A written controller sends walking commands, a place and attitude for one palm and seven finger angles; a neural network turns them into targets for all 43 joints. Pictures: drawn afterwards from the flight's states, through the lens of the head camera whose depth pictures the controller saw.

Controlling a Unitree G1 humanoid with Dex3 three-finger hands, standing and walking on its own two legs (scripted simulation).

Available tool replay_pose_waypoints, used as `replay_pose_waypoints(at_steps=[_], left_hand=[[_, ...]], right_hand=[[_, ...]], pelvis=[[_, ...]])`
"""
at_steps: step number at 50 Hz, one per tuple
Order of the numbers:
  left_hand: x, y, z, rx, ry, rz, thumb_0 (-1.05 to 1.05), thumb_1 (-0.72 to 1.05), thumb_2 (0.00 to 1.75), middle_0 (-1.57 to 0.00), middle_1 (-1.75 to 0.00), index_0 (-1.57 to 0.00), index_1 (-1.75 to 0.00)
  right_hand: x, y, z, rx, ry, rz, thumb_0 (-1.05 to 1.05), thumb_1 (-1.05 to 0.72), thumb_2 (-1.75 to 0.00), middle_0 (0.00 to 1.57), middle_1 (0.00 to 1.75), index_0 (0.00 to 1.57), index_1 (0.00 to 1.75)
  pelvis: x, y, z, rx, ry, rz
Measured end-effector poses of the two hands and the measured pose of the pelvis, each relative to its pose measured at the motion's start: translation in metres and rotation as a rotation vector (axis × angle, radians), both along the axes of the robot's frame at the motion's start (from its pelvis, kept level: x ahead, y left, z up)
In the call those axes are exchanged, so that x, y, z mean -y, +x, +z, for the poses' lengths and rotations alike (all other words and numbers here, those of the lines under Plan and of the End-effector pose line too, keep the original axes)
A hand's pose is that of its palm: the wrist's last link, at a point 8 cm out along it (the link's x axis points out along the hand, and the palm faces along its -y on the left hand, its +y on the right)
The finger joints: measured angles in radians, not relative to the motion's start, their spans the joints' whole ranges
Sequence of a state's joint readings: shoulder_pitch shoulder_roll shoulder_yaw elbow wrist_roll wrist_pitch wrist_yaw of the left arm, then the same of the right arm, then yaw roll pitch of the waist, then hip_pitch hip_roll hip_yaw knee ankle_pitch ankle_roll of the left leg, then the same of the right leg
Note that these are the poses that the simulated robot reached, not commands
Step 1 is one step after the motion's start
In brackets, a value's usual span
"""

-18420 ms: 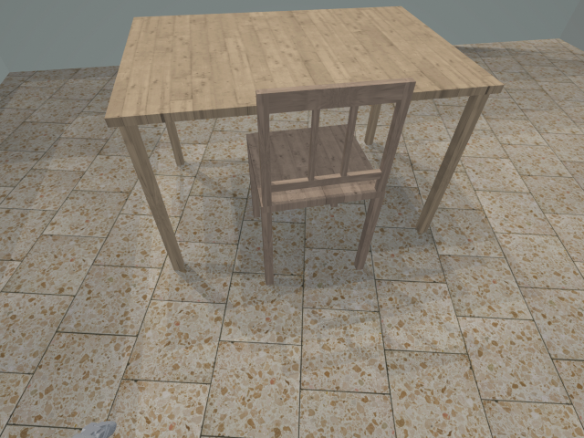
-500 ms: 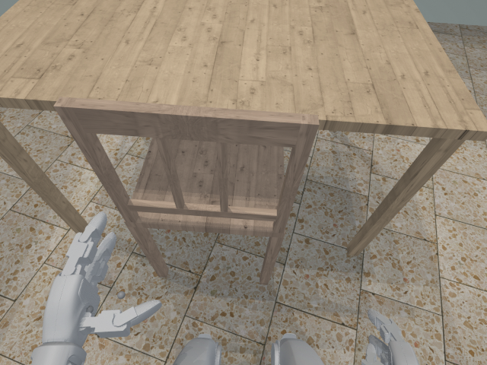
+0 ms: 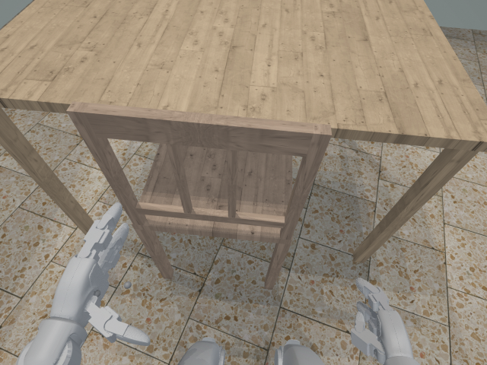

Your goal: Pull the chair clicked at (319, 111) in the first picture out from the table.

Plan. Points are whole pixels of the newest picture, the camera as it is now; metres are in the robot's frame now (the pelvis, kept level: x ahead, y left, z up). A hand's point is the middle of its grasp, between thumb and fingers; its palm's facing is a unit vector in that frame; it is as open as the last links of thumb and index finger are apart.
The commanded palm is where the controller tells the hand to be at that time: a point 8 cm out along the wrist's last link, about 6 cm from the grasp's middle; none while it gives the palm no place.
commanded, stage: raise the hand toward the chair's back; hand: left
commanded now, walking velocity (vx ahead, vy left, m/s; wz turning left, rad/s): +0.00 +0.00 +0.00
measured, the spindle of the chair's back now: (181, 180) +0.46 +0.16 -0.03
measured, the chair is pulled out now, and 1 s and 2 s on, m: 0.00 0.00 0.00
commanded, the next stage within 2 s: aim the fingers beside a spindle in 0.66 s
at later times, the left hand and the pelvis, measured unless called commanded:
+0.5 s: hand (106, 263) +0.25 +0.21 +0.06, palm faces +0.01 -1.00 -0.07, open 16.9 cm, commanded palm +0.22 +0.27 +0.05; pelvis +0.00 +0.01 +0.01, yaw +0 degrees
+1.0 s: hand (128, 271) +0.25 +0.19 +0.04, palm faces -0.09 -1.00 -0.02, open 16.9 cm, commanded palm +0.23 +0.25 +0.05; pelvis +0.00 +0.01 +0.00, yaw +0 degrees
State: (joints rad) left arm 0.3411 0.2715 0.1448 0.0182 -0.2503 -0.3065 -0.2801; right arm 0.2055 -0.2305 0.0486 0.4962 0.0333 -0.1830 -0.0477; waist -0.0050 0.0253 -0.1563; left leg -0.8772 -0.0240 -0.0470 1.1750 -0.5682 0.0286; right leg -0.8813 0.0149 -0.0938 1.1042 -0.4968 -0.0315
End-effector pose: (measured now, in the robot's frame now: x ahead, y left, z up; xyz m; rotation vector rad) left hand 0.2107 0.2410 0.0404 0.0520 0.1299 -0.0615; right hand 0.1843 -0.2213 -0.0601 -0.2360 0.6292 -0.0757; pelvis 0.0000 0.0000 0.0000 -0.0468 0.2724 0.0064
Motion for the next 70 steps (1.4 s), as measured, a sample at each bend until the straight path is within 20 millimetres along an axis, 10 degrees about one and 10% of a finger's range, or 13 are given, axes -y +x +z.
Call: replay_pose_waypoints(at_steps=[9, 17, 42, 70], left_hand=[[-0.024, 0.015, 0.029, 0.131, 0.024, 0.077, -0.01, -0.49, 0.3, -0.06, -0.08, -0.06, -0.08], [-0.016, 0.02, 0.006, -0.018, -0.019, -0.016, -0.01, -0.49, 0.3, -0.06, -0.08, -0.06, -0.08], [-0.027, 0.008, 0.019, 0.107, 0.003, 0.06, -0.01, -0.5, 0.3, -0.06, -0.08, -0.06, -0.08], [0.012, 0.045, -0.005, 0.087, -0.018, -0.01, -0.01, -0.5, 0.3, -0.06, -0.08, -0.06, -0.08]], right_hand=[[0.013, -0.017, 0.001, -0.051, -0.037, -0.043, 0.01, -0.91, -0.9, 0.2, 0.3, 0.2, 0.3], [0.021, -0.029, 0.004, -0.067, -0.05, -0.084, 0.01, -0.91, -0.9, 0.2, 0.3, 0.2, 0.3], [0.007, -0.022, 0.004, -0.03, -0.038, -0.021, 0.01, -0.91, -0.9, 0.2, 0.3, 0.2, 0.3], [0.017, -0.03, -0.019, -0.107, -0.044, -0.046, 0.01, -0.91, -0.9, 0.2, 0.3, 0.2, 0.3]], pelvis=[[-0.002, 0.005, 0.006, 0.006, -0.004, 0.0], [-0.006, 0.005, 0.009, 0.005, -0.002, -0.01], [-0.006, -0.004, 0.005, 0.011, -0.007, 0.002], [-0.003, -0.001, -0.008, -0.044, 0.002, -0.01]])
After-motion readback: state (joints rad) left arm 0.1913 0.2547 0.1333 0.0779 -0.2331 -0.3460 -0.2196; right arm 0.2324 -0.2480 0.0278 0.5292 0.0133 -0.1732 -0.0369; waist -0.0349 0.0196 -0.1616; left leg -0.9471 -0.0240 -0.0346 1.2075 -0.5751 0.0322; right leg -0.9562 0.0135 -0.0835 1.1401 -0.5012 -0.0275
